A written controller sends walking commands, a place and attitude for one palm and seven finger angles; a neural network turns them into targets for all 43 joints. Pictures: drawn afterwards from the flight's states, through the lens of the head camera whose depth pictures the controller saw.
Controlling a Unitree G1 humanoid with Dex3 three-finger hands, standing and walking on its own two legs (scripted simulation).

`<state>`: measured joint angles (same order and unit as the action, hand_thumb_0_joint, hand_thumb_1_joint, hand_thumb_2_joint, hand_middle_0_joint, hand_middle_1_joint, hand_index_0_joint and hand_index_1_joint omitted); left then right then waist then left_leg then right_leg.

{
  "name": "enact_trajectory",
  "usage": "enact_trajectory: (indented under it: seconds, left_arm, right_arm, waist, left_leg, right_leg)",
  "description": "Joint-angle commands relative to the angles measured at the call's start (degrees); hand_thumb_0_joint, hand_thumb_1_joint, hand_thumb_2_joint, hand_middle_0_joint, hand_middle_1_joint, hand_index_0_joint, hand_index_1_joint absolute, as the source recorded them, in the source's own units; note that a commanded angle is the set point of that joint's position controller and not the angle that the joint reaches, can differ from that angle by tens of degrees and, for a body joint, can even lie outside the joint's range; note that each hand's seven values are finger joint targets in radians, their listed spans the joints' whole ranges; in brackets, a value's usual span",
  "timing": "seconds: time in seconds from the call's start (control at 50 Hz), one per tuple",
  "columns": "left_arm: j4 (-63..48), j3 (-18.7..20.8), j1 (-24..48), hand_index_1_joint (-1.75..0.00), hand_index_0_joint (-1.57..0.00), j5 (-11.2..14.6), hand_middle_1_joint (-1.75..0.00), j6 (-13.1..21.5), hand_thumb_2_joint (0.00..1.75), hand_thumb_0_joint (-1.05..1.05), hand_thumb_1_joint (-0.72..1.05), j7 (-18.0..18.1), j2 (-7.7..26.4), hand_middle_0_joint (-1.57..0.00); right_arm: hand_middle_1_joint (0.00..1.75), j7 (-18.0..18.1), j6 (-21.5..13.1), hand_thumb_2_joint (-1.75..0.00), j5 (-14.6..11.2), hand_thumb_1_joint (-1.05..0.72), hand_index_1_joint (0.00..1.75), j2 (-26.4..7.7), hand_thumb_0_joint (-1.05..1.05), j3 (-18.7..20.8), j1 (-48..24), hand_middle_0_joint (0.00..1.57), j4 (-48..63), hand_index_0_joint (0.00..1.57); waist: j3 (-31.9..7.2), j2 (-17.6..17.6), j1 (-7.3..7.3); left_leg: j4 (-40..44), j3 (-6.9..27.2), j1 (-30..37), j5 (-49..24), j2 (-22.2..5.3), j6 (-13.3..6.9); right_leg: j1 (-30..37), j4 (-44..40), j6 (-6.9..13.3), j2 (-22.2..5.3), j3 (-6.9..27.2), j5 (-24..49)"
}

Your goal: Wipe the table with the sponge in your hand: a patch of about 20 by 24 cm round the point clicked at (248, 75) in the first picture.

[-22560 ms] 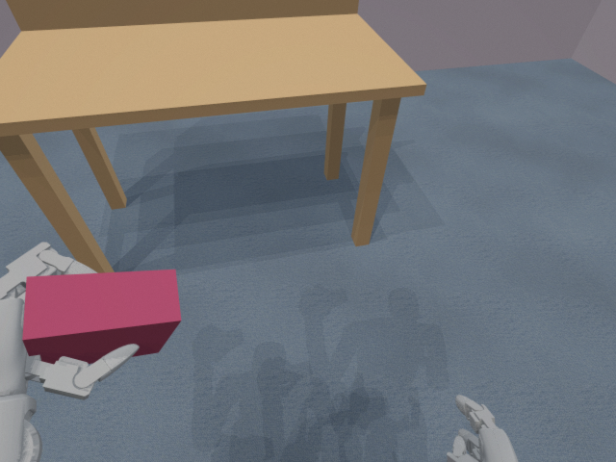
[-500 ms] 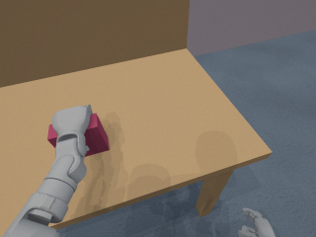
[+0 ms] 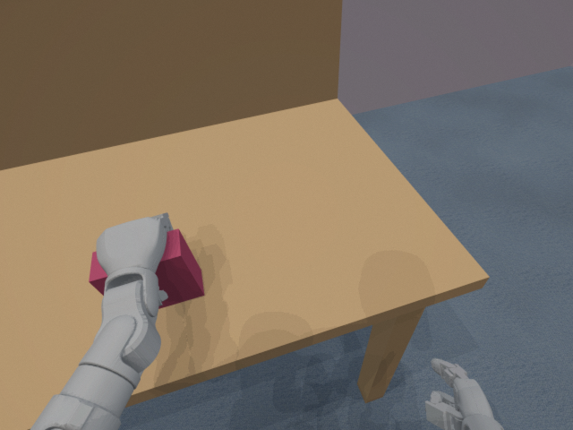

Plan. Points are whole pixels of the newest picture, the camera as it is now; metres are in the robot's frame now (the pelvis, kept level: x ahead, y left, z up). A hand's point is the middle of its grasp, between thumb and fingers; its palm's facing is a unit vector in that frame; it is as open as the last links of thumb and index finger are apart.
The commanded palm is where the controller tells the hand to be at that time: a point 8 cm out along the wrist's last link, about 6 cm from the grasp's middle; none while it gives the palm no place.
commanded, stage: wipe back along the middle lane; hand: left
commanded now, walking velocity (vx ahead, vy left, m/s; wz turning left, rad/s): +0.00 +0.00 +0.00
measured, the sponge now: (156, 281) +0.31 +0.26 +0.02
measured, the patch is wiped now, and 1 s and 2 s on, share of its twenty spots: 0.45 0.55 0.70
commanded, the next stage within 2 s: slide across to the third lane in 0.72 s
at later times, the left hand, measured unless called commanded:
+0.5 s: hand (158, 286) +0.28 +0.23 +0.06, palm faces +0.06 -0.08 -0.99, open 9.7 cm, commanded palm +0.23 +0.20 +0.10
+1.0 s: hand (166, 305) +0.25 +0.20 +0.07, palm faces +0.06 -0.13 -0.99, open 9.6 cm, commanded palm +0.22 +0.17 +0.12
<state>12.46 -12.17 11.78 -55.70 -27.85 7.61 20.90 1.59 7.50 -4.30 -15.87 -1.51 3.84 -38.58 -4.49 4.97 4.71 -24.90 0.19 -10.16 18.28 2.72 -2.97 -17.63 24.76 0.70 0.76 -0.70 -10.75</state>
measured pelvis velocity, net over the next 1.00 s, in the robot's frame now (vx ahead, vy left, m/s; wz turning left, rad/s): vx -0.01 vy -0.01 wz -0.01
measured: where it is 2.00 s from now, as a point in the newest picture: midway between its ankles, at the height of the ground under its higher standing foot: outside the picture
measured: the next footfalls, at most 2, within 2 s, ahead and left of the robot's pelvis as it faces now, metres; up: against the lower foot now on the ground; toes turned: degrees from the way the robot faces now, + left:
none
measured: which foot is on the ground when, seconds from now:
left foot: down 0.00-1.00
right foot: down 0.00-1.00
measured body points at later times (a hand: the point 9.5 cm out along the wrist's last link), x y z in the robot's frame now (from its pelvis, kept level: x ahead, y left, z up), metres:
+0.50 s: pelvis +0.00 +0.00 +0.00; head -0.01 -0.04 +0.45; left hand +0.27 +0.23 +0.12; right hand +0.24 -0.21 -0.09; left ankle -0.06 +0.08 -0.74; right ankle +0.02 -0.12 -0.74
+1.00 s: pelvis -0.01 -0.01 +0.00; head -0.02 -0.05 +0.45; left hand +0.24 +0.20 +0.12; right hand +0.24 -0.21 -0.09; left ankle -0.06 +0.08 -0.74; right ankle +0.02 -0.12 -0.74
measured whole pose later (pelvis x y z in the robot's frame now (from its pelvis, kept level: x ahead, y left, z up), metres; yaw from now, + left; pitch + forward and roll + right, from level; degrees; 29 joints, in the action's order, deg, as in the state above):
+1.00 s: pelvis -0.01 -0.01 +0.00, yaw -1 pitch +0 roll +0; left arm -6.3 -18.4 -1.9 -57.4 -34.4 6.1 17.8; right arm -1.6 8.3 -4.2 -14.8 -2.1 0.5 -36.7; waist -2.9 5.8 6.8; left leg -26.3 -0.4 -6.7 19.2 2.2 -2.4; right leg -15.0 27.6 1.6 1.4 -0.2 -12.2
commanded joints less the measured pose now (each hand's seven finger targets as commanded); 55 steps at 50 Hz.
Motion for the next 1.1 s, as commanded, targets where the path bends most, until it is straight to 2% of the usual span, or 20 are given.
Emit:
enact_trajectory:
  seconds: [0.0,0.02,0.06,0.12,0.16,0.26,0.32,0.36,0.42,0.46,0.6,0.62,0.66,0.74,0.82,0.88,0.92,0.94,1.02,1.08]
  left_arm:
    - [-6.3,1.2,5.3,-1.6,-1.2,2.3,-1.6,-0.5,1.3,0.0,0.1,-1.6,2.2,-1.2]
    - [-7.3,3.6,4.2,-1.6,-1.2,2.5,-1.6,-0.6,1.3,0.0,0.1,-1.4,4.6,-1.2]
    - [-8.0,-0.4,4.5,-1.6,-1.2,2.3,-1.6,-0.7,1.3,0.0,0.1,-1.7,0.3,-1.2]
    - [-9.3,3.4,1.6,-1.6,-1.2,2.2,-1.6,-0.7,1.3,0.0,0.1,-1.4,4.0,-1.2]
    - [-10.9,-1.4,1.5,-1.6,-1.2,2.3,-1.6,-0.9,1.3,0.0,0.1,-1.8,-0.8,-1.2]
    - [-13.3,-2.3,-1.3,-1.6,-1.2,2.2,-1.6,-1.4,1.3,0.0,0.1,-1.8,-1.8,-1.2]
    - [-14.7,-0.3,-3.2,-1.6,-1.2,2.2,-1.6,-1.7,1.3,0.0,0.1,-1.6,0.2,-1.2]
    - [-15.2,-4.6,-1.7,-1.6,-1.2,1.8,-1.6,-2.4,1.3,0.0,0.1,-1.9,-3.6,-1.2]
    - [-16.5,-1.2,-5.1,-1.6,-1.2,1.9,-1.6,-2.4,1.3,0.0,0.1,-1.7,-0.5,-1.2]
    - [-18.0,-3.6,-6.3,-1.6,-1.2,2.2,-1.6,-2.5,1.3,0.0,0.1,-1.8,-2.9,-1.2]
    - [-22.1,-3.9,-11.3,-1.6,-1.2,2.0,-1.6,-3.1,1.3,0.0,0.1,-1.8,-2.7,-1.2]
    - [-22.9,-1.5,-11.7,-1.6,-1.2,1.9,-1.6,-3.3,1.3,0.0,0.1,-1.5,-0.6,-1.2]
    - [-23.6,-4.2,-13.8,-1.6,-1.2,1.6,-1.6,-3.4,1.3,0.0,0.1,-1.7,-3.0,-1.2]
    - [-26.2,-3.9,-15.9,-1.6,-1.2,1.6,-1.6,-3.7,1.3,0.0,0.1,-1.6,-2.7,-1.2]
    - [-26.9,-2.2,-11.8,-1.6,-1.2,1.3,-1.6,-4.0,1.3,0.0,0.1,-1.2,-0.5,-1.2]
    - [-27.1,-6.6,-7.7,-1.6,-1.2,0.9,-1.6,-4.5,1.3,0.0,0.1,-1.5,-3.6,-1.2]
    - [-27.2,-4.8,-3.8,-1.6,-1.2,0.2,-1.6,-4.9,1.3,0.0,0.1,-1.4,-1.3,-1.2]
    - [-27.7,-7.5,-1.5,-1.6,-1.2,0.0,-1.6,-5.2,1.3,0.0,0.1,-1.6,-3.7,-1.2]
    - [-26.2,-7.2,-0.2,-1.6,-1.2,0.0,-1.6,-5.1,1.3,0.0,0.1,-2.1,-2.9,-1.2]
    - [-23.7,-9.8,1.0,-1.6,-1.2,0.4,-1.6,-4.7,1.3,0.0,0.1,-2.4,-5.6,-1.2]
  right_arm:
    - [0.3,-0.1,-3.2,-0.9,-0.2,-0.9,0.3,-5.9,0.0,2.1,-10.0,0.2,9.5,0.2]
    - [0.3,-0.1,-3.2,-0.9,-0.2,-0.9,0.3,-6.1,0.0,2.0,-10.7,0.2,9.7,0.2]
    - [0.3,-0.3,-3.3,-0.9,-0.3,-0.9,0.3,-5.6,0.0,1.9,-10.9,0.2,10.0,0.2]
    - [0.3,-0.5,-3.2,-0.9,-0.2,-0.9,0.3,-5.9,0.0,2.0,-11.4,0.2,10.0,0.2]
    - [0.3,-0.9,-3.3,-0.9,-0.3,-0.9,0.3,-5.2,0.0,1.8,-11.8,0.2,10.6,0.2]
    - [0.3,-1.6,-3.3,-0.9,-0.3,-0.9,0.3,-5.0,0.0,1.9,-12.1,0.2,11.0,0.2]
    - [0.3,-1.9,-3.1,-0.9,-0.3,-0.9,0.3,-5.2,0.0,1.8,-13.3,0.2,11.0,0.2]
    - [0.3,-2.1,-3.1,-0.9,-0.5,-0.9,0.3,-4.6,0.0,1.7,-13.2,0.2,11.1,0.2]
    - [0.3,-2.4,-3.2,-0.9,-0.3,-0.9,0.3,-4.9,0.0,1.9,-13.9,0.2,11.3,0.2]
    - [0.3,-2.6,-3.3,-0.9,-0.4,-0.9,0.3,-4.4,0.0,1.6,-13.6,0.2,11.7,0.2]
    - [0.3,-3.5,-3.0,-0.9,-0.5,-0.9,0.3,-4.1,0.0,1.5,-14.4,0.2,12.0,0.2]
    - [0.3,-3.5,-3.0,-0.9,-0.5,-0.9,0.3,-4.2,0.0,1.5,-15.2,0.2,12.1,0.2]
    - [0.3,-3.8,-3.1,-0.9,-0.6,-0.9,0.3,-3.8,0.0,1.2,-15.0,0.2,12.4,0.2]
    - [0.3,-4.2,-2.9,-0.9,-0.5,-0.9,0.3,-3.6,0.0,1.3,-15.3,0.2,12.8,0.2]
    - [0.3,-3.6,-2.4,-0.9,-0.4,-0.9,0.3,-4.1,0.0,1.2,-16.4,0.2,12.1,0.2]
    - [0.3,-3.5,-2.4,-0.9,-0.3,-0.9,0.3,-3.7,0.0,1.4,-15.7,0.2,12.1,0.2]
    - [0.3,-3.2,-2.4,-0.9,-0.3,-0.9,0.3,-3.9,0.0,1.3,-16.9,0.2,11.9,0.2]
    - [0.3,-3.2,-2.6,-0.9,-0.3,-0.9,0.3,-3.6,0.0,1.1,-16.4,0.2,12.4,0.2]
    - [0.3,-3.4,-3.0,-0.9,-0.3,-0.9,0.3,-3.6,0.0,1.3,-17.4,0.2,11.8,0.2]
    - [0.3,-3.5,-2.9,-0.9,-0.3,-0.9,0.3,-3.6,0.0,1.3,-16.5,0.2,11.1,0.2]
  waist:
    - [-9.7,-8.4,0.13]
    - [-10.0,-8.3,0.63]
    - [-8.7,-8.1,-0.13]
    - [-8.9,-8.2,0.82]
    - [-8.1,-8.0,0.13]
    - [-8.7,-8.3,0.44]
    - [-7.9,-8.5,0.91]
    - [-6.8,-8.0,0.09]
    - [-8.0,-8.9,1.26]
    - [-7.8,-9.3,0.81]
    - [-6.5,-8.5,1.42]
    - [-6.7,-8.7,1.67]
    - [-6.4,-8.5,1.47]
    - [-5.9,-8.8,1.87]
    - [-3.7,-7.8,1.4]
    - [-4.8,-7.4,0.68]
    - [-5.1,-7.4,0.8]
    - [-6.4,-7.0,0.49]
    - [-7.2,-7.3,0.78]
    - [-5.7,-8.6,0.24]
  left_leg:
    - [2.5,2.6,-2.6,-21.3,-1.7,2.2]
    - [2.9,3.0,-2.7,-20.4,-1.8,2.1]
    - [2.6,2.7,-2.7,-21.0,-1.8,2.2]
    - [2.6,3.0,-2.6,-20.7,-1.8,2.2]
    - [2.5,2.9,-2.5,-21.0,-1.9,2.1]
    - [2.1,3.0,-2.1,-21.8,-1.9,2.0]
    - [2.6,3.3,-2.4,-20.4,-2.0,1.9]
    - [2.2,3.1,-2.2,-20.7,-2.1,1.8]
    - [2.2,3.4,-2.3,-20.3,-1.9,1.6]
    - [1.9,3.1,-2.7,-21.0,-1.9,1.4]
    - [2.1,2.9,-2.9,-20.6,-1.9,1.2]
    - [2.1,3.3,-2.9,-19.5,-2.0,1.1]
    - [1.9,2.9,-3.1,-20.4,-1.9,1.1]
    - [2.4,2.8,-3.3,-18.8,-2.1,0.7]
    - [3.1,3.1,-3.5,-15.4,-2.2,0.7]
    - [2.8,2.8,-2.3,-16.6,-2.0,0.3]
    - [3.3,3.3,-2.3,-14.6,-2.1,0.2]
    - [3.2,3.0,-2.2,-14.7,-1.9,-0.2]
    - [3.4,3.5,-1.3,-15.8,-2.0,-0.1]
    - [3.5,3.3,-1.5,-15.6,-2.0,0.1]
  right_leg:
    - [13.0,0.1,3.9,-0.4,1.5,15.4]
    - [13.2,0.0,4.1,-0.1,2.3,14.5]
    - [12.3,0.3,3.9,-0.2,1.4,14.8]
    - [13.1,0.4,4.2,0.1,2.6,14.8]
    - [12.4,0.5,3.9,-0.1,1.5,14.6]
    - [12.9,1.1,4.0,0.2,1.6,15.4]
    - [12.8,1.1,4.2,0.5,2.7,14.4]
    - [11.6,1.3,4.0,0.3,1.7,13.9]
    - [13.2,1.6,4.2,0.7,2.9,14.4]
    - [13.8,1.9,3.9,0.3,2.3,16.1]
    - [14.2,2.0,3.8,0.4,2.6,15.9]
    - [14.2,2.0,4.1,0.8,3.9,15.1]
    - [14.5,2.3,4.0,0.6,3.1,15.7]
    - [14.8,2.1,3.8,0.7,3.0,13.5]
    - [12.9,0.9,4.1,1.1,4.9,10.0]
    - [12.9,1.0,3.9,0.8,3.8,10.7]
    - [12.8,0.6,4.3,1.3,5.2,8.1]
    - [13.4,0.8,4.0,0.8,3.8,7.8]
    - [14.3,0.8,4.3,1.2,4.6,9.1]
    - [13.2,0.5,4.0,0.9,3.1,9.0]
